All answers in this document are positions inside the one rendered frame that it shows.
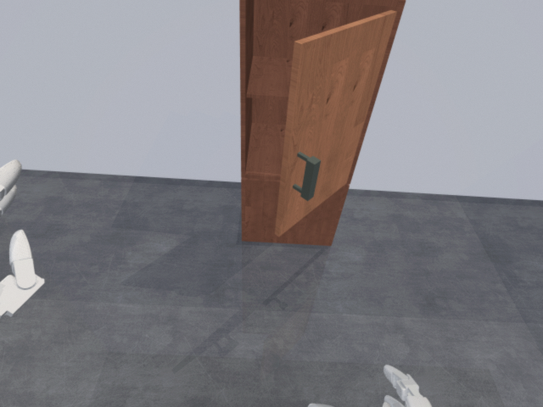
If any robot left hand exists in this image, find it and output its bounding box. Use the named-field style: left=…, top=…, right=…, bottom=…
left=0, top=159, right=44, bottom=319

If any cupboard door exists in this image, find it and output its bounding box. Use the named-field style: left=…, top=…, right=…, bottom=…
left=275, top=10, right=397, bottom=237

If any robot right hand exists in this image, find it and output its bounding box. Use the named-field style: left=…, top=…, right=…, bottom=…
left=383, top=365, right=432, bottom=407

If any handle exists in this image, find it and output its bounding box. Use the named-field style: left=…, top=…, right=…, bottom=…
left=293, top=152, right=321, bottom=201

